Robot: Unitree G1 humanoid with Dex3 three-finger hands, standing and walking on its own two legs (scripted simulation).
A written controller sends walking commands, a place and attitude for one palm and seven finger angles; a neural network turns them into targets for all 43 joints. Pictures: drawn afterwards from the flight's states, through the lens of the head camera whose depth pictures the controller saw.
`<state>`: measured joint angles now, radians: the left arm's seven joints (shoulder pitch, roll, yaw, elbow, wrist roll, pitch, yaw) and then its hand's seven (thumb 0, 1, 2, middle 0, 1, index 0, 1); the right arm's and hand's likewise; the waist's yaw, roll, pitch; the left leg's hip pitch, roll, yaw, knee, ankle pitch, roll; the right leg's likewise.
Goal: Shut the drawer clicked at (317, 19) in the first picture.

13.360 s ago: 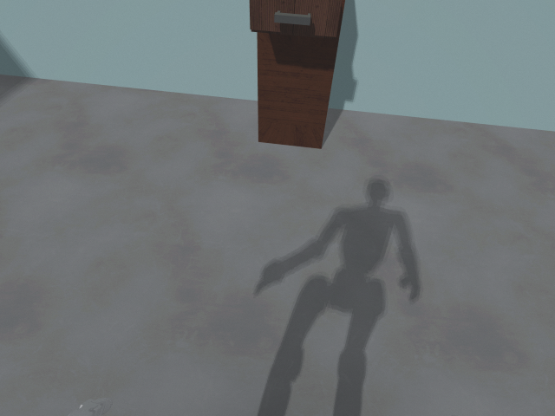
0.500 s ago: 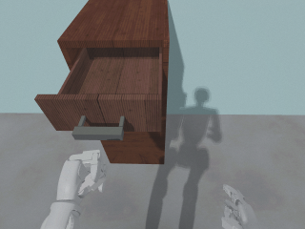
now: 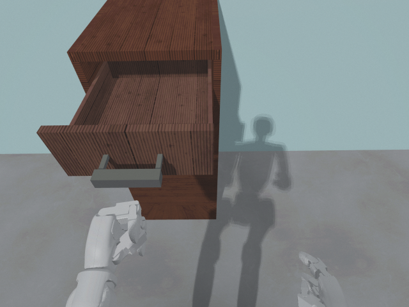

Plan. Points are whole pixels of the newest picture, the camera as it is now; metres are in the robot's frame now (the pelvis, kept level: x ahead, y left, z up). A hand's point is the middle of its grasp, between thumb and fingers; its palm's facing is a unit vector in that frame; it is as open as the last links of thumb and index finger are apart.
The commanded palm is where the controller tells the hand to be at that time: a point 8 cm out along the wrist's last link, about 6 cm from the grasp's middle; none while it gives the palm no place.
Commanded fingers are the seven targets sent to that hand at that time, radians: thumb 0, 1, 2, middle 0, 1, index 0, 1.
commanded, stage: bring the fist close to the handle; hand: left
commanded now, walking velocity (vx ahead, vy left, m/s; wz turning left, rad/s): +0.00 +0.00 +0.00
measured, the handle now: (130, 168) +0.36 +0.17 +0.08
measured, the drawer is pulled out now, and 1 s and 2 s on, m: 0.26 0.22 0.10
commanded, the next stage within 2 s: push the drawer shut in 0.08 s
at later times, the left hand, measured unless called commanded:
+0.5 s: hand (146, 206) +0.28 +0.12 +0.08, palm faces +0.06 -1.00 -0.05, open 3.3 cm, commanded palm +0.25 +0.17 +0.09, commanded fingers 0.00 0.90 0.90 -1.40 -1.60 -1.40 -1.60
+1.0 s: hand (148, 186) +0.32 +0.12 +0.08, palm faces +0.03 -1.00 -0.04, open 3.0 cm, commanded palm +0.31 +0.18 +0.09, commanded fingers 0.00 0.90 0.90 -1.40 -1.60 -1.40 -1.60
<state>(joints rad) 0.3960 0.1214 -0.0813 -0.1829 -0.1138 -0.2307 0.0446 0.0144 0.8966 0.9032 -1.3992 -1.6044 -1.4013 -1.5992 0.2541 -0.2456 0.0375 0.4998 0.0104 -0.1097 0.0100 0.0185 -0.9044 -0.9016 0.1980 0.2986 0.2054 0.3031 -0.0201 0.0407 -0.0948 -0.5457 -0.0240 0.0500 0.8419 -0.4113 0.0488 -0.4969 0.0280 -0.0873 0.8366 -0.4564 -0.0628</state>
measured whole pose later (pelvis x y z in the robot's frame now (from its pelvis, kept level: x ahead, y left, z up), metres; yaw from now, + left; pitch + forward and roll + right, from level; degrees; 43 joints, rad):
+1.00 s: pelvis -0.01 -0.01 +0.01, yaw +0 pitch +7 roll +0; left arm -0.11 0.17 0.04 0.30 -0.16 -0.26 0.00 -0.03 0.85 0.92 -1.40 -1.60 -1.40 -1.60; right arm 0.22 -0.25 0.04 0.60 0.03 -0.06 -0.01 0.02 -0.91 -0.90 0.20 0.30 0.21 0.30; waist -0.03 0.03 -0.06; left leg -0.54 -0.02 0.04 0.78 -0.36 0.03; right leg -0.49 0.04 -0.10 0.78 -0.41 -0.08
